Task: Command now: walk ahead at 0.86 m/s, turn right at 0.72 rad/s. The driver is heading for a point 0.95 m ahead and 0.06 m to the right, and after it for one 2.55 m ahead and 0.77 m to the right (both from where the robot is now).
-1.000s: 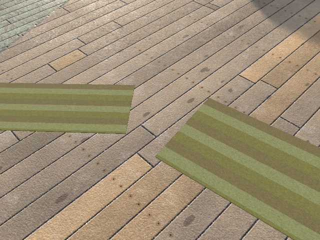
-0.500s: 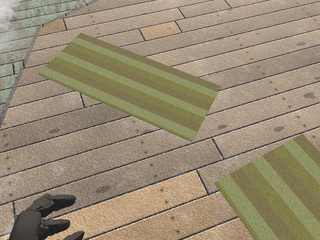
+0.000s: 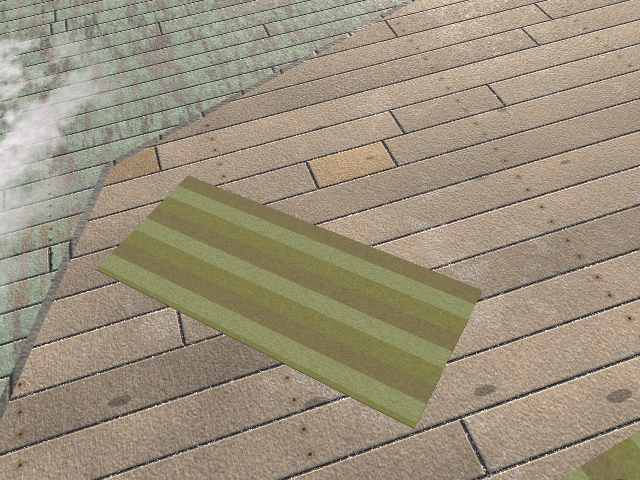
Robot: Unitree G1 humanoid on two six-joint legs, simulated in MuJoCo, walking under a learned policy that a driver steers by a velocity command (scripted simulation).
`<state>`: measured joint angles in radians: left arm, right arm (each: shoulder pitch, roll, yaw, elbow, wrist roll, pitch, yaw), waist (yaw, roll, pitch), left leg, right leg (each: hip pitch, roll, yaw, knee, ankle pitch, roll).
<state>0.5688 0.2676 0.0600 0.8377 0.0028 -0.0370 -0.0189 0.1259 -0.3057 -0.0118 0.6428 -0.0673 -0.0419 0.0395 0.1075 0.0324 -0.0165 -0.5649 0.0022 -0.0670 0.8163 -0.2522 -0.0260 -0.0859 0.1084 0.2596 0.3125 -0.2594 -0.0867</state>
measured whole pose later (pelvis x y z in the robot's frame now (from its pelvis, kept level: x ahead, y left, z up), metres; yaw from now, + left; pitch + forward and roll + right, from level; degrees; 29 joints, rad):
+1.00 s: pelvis +0.85 -0.14 -0.05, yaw -4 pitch -1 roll -3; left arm 0.44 0.27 0.03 0.94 0.00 -0.10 0.02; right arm 0.05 -0.31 -0.03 0.73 -0.03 -0.04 0.07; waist 0.03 0.03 0.08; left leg -0.62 -0.02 0.13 0.62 0.11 0.15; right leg 0.23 -0.01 -0.29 0.46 -0.36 0.03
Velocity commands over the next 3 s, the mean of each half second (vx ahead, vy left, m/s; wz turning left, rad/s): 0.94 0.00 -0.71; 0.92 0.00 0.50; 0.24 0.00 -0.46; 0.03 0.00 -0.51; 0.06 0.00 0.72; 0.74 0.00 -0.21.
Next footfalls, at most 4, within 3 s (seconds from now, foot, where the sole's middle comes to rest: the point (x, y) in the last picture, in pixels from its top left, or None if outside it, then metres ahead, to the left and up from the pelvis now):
0.16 left None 0.29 0.14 -0.79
0.58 right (491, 427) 0.62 -0.21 -0.79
1.00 left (441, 251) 1.09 -0.11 -0.79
1.56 right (521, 249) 1.11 -0.32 -0.79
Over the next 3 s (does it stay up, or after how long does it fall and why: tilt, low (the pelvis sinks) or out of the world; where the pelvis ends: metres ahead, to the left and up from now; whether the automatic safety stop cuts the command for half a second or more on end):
stays up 1.36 -0.19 -0.01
